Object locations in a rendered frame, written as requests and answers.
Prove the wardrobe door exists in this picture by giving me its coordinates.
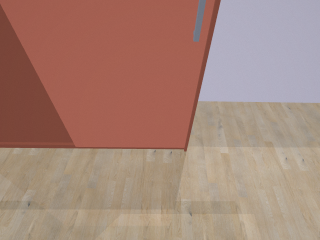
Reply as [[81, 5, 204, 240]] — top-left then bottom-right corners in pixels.
[[0, 4, 73, 143], [0, 0, 215, 148]]

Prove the handle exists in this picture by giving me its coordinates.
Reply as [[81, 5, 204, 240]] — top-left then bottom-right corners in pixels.
[[193, 0, 206, 42]]

